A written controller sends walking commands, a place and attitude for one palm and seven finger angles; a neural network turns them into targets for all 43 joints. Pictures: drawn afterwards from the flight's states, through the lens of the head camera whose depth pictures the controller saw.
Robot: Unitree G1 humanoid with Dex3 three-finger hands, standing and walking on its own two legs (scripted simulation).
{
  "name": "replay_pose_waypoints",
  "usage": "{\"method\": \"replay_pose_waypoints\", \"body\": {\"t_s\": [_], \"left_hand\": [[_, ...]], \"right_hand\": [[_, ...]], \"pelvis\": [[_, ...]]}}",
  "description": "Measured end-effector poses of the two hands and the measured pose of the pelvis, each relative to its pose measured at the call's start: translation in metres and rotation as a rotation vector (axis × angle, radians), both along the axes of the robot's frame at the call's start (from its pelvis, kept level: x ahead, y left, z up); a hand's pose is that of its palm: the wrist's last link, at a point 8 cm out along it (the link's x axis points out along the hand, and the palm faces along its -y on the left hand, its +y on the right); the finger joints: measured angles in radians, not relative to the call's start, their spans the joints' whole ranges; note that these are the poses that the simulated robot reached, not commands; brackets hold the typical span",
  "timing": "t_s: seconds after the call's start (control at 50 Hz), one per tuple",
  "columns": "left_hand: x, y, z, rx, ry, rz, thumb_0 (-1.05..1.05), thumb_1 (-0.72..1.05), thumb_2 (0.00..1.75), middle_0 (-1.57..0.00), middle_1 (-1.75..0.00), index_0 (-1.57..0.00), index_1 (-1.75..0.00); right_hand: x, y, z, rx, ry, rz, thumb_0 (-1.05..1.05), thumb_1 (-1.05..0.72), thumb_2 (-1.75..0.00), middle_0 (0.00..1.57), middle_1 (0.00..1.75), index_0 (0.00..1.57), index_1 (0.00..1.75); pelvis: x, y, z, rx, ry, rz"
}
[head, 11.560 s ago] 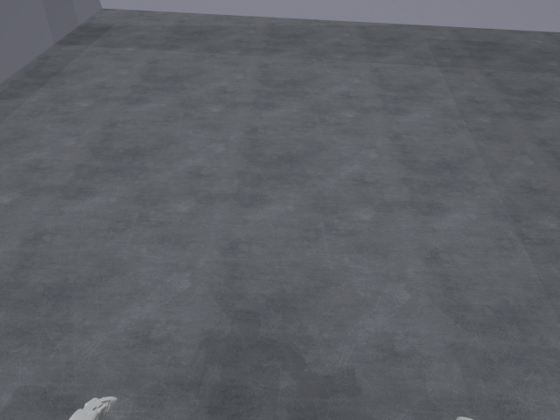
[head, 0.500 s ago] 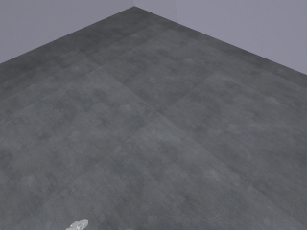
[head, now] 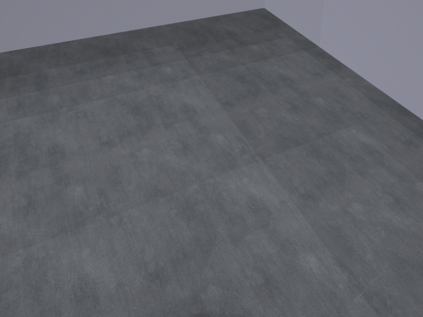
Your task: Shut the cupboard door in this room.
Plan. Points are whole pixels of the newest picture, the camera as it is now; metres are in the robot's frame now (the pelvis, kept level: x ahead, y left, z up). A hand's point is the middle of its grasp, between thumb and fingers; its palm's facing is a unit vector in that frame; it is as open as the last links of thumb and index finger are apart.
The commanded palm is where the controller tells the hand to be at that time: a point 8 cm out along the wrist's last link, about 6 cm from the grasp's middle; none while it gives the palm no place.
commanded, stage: turn or walk to find it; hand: left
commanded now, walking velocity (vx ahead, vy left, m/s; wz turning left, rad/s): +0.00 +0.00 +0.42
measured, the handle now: out of the picture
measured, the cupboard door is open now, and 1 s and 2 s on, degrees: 90 90 90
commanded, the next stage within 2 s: none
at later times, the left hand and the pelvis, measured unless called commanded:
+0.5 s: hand out of the picture +0.05 +0.21 -0.15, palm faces +0.17 -0.95 -0.26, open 7.4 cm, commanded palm none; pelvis -0.03 +0.00 +0.00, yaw +10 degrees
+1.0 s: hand out of the picture -0.12 +0.20 -0.18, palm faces +0.45 -0.86 -0.25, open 7.3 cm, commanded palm none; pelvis -0.06 +0.00 -0.01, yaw +25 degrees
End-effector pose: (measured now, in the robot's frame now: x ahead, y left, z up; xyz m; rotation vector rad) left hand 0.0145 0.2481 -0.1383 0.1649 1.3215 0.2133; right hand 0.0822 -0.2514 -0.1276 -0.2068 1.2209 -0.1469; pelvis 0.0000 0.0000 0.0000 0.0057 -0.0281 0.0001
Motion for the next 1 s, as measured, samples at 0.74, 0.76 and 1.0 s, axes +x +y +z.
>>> {"method": "replay_pose_waypoints", "body": {"t_s": [0.74,0.76,1.0], "left_hand": [[-0.04,-0.034,0.035,0.051,-0.14,0.201,0.0,0.9,0.9,-0.2,-0.3,-0.21,-0.3],[-0.047,-0.035,0.034,0.05,-0.134,0.22,0.0,0.9,0.9,-0.2,-0.3,-0.21,-0.3],[-0.159,-0.007,-0.005,0.002,0.012,0.422,0.0,0.9,0.9,-0.2,-0.3,-0.21,-0.3]], "right_hand": [[-0.032,-0.019,-0.014,0.039,0.145,0.184,0.01,-0.91,-0.89,0.2,0.3,0.2,0.3],[-0.029,-0.019,-0.014,0.033,0.148,0.197,0.01,-0.91,-0.89,0.2,0.3,0.2,0.3],[0.045,0.053,-0.002,-0.023,-0.006,0.428,0.01,-0.91,-0.89,0.2,0.3,0.2,0.3]], "pelvis": [[-0.036,-0.029,0.012,0.027,0.02,0.304],[-0.036,-0.029,0.012,0.027,0.021,0.314],[-0.056,0.003,-0.005,-0.001,0.022,0.429]]}}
